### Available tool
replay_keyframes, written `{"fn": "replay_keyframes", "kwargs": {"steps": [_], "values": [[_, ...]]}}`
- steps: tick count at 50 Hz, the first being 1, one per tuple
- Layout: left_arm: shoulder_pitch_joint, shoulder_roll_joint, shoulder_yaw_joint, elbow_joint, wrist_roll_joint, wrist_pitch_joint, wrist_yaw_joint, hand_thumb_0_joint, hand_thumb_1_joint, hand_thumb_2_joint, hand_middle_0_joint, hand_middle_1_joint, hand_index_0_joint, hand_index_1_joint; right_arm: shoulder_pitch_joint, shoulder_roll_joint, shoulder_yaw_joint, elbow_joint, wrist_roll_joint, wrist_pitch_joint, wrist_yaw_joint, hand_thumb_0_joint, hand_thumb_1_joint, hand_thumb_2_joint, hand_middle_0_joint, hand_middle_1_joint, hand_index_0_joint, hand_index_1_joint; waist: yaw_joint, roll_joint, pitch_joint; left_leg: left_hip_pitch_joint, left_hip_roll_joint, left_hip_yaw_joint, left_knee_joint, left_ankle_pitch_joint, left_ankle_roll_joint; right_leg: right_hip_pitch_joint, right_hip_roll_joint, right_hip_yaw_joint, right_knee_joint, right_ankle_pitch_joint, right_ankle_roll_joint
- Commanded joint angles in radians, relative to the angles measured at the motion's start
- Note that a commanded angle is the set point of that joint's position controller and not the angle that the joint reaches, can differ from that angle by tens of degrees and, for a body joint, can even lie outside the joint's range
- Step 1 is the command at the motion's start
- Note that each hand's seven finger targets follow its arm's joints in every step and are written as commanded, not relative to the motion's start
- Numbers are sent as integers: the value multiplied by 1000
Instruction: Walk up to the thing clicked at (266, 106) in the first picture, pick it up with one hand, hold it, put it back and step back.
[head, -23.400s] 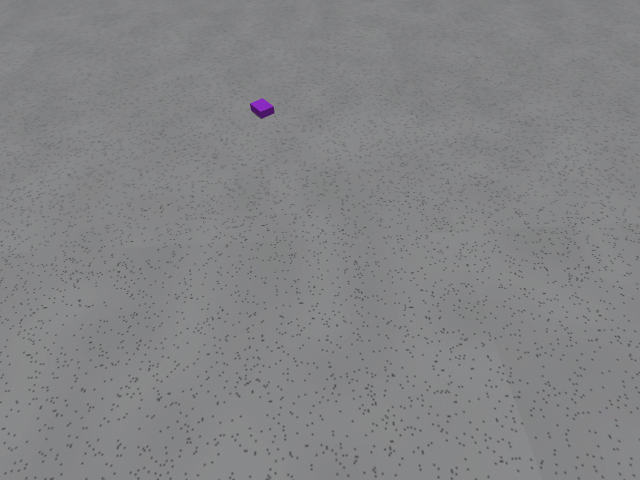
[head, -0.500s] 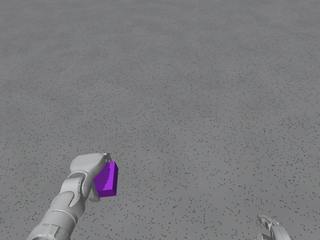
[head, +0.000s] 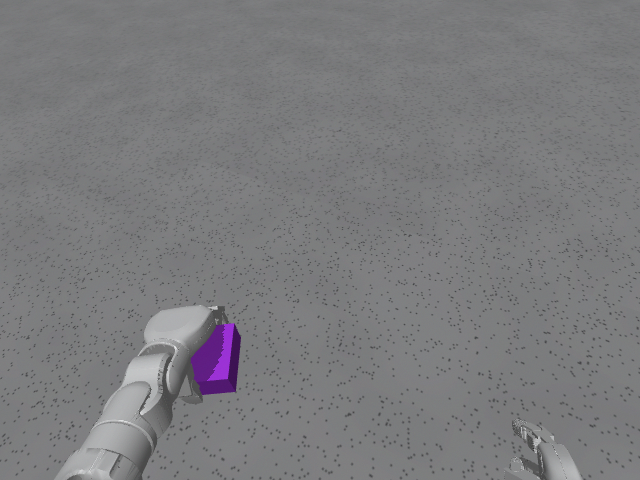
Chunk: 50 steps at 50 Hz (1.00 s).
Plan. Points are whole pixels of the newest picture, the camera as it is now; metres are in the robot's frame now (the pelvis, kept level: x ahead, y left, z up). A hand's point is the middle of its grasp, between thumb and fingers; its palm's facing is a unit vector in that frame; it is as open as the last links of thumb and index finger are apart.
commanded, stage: hold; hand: left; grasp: from above
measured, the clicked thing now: (196, 360) +0.30 +0.23 -0.06
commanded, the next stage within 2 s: crouch in 0.16 s
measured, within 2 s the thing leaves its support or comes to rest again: neither
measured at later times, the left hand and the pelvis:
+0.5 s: hand (196, 367) +0.29 +0.22 -0.06, palm faces -0.46 -0.06 -0.89, open 11.3 cm; pelvis +0.00 +0.00 +0.00, yaw +0 degrees
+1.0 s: hand (235, 378) +0.36 +0.23 -0.28, palm faces -0.41 +0.00 -0.91, open 11.3 cm; pelvis -0.04 +0.01 -0.16, yaw +0 degrees
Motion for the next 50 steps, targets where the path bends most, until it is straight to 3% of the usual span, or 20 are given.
{"fn": "replay_keyframes", "kwargs": {"steps": [1,4,9,11,13,14,16,18,20,25,29,30,33,35,38,44,46,50], "values": [[-338,213,107,-210,4,-1,52,0,561,870,-932,-766,-940,-759,-91,-122,-39,-138,0,-44,-13,0,-896,-899,200,300,199,300,3,-37,-233,133,-46,14,-47,163,31,40,50,-36,-81,136,-30],[-357,229,117,-202,15,-2,56,0,547,872,-922,-766,-929,-760,-86,-123,-38,-137,0,-41,-12,0,-896,-899,200,300,199,300,0,-38,-229,129,-47,16,-49,153,33,40,48,-34,-85,129,-31],[-341,205,102,-190,11,6,58,0,545,874,-910,-781,-921,-770,-82,-126,-43,-134,0,-43,-10,0,-896,-899,200,300,199,300,3,-23,-241,141,-39,8,-56,171,24,48,56,-43,-76,136,-38],[-361,187,77,-200,13,8,56,0,536,874,-902,-784,-913,-773,-80,-126,-42,-134,0,-44,-10,0,-896,-898,200,300,199,300,-6,-27,-234,143,-38,7,-54,180,24,36,56,-43,-77,148,-37],[-349,213,105,-193,7,8,56,0,617,813,-926,-816,-965,-775,-75,-126,-42,-129,0,-45,-10,0,-906,-907,201,300,201,300,6,-32,-233,133,-41,11,-55,166,28,51,53,-42,-86,136,-35],[-340,185,79,-191,3,8,52,0,537,829,-846,-775,-885,-746,-81,-123,-40,-134,1,-46,-9,0,-866,-891,201,301,201,301,3,-37,-221,128,-41,9,-59,158,26,48,54,-43,-85,125,-36],[-326,192,89,-164,7,4,54,0,568,870,-926,-755,-935,-746,-83,-125,-40,-134,0,-45,-10,0,-880,-895,201,300,201,300,-3,-47,-197,116,-41,9,-58,142,27,32,54,-42,-91,112,-35],[-308,169,72,-132,17,-4,63,0,592,837,-948,-736,-960,-725,-71,-125,-41,-132,-1,-44,-9,0,-883,-896,200,300,201,300,-14,-72,-192,114,-41,8,-54,145,29,26,53,-41,-81,119,-35],[-326,188,96,-117,28,-17,84,0,578,879,-952,-726,-954,-727,-62,-123,-41,-126,-3,-41,-9,0,-880,-896,200,300,201,300,-12,-71,-196,106,-47,11,-42,151,29,12,50,-39,-78,123,-33],[-358,155,85,27,64,-41,183,0,603,867,-975,-722,-977,-721,-21,-129,-51,-90,-19,-39,1,0,-883,-896,200,300,200,300,-46,-98,-170,30,-50,10,16,101,27,-64,44,-39,-33,87,-33],[-454,161,93,145,96,-53,272,0,602,872,-972,-746,-978,-741,26,-141,-63,-51,-35,-41,14,0,-886,-896,200,300,200,300,-75,-79,-227,-75,-48,8,145,75,23,-189,42,-36,73,76,-33],[-494,132,76,166,102,-60,290,0,604,892,-967,-771,-976,-764,36,-138,-63,-39,-40,-45,18,0,-886,-896,199,299,200,299,-89,-66,-247,-120,-47,6,195,67,20,-244,41,-34,121,71,-35],[-571,136,93,231,144,-76,357,0,586,880,-946,-775,-959,-763,83,-144,-79,-31,-55,-60,26,0,-885,-894,200,299,200,299,-91,-11,-343,-255,-38,-3,357,28,6,-415,48,-39,284,30,-47],[-607,99,86,299,161,-75,394,0,596,853,-942,-775,-962,-756,102,-147,-85,-35,-63,-70,32,0,-885,-893,200,299,200,299,-109,0,-395,-355,-34,-10,446,0,6,-506,51,-44,382,9,-52],[-674,169,129,334,173,-66,448,0,579,867,-923,-794,-944,-773,119,-158,-92,-40,-69,-79,24,0,-885,-893,200,299,200,299,-105,46,-483,-473,-33,-20,551,-41,6,-618,55,-57,499,-33,-59],[-756,217,167,437,160,-32,478,0,544,875,-917,-761,-926,-754,148,-164,-95,-25,-89,-100,12,0,-882,-892,200,299,200,299,-124,58,-623,-733,-29,-38,745,-138,17,-809,55,-66,701,-109,-65],[-748,191,162,462,147,-23,471,0,537,842,-914,-736,-925,-727,161,-163,-97,-17,-94,-105,10,0,-881,-891,200,299,200,299,-136,32,-663,-798,-28,-41,805,-153,23,-846,54,-68,755,-119,-65],[-783,262,207,462,147,-21,448,0,502,825,-888,-725,-899,-716,167,-173,-99,-2,-106,-114,13,0,-880,-892,200,299,200,299,-130,88,-728,-854,-21,-68,899,-140,20,-988,51,-83,883,-123,-72]]}}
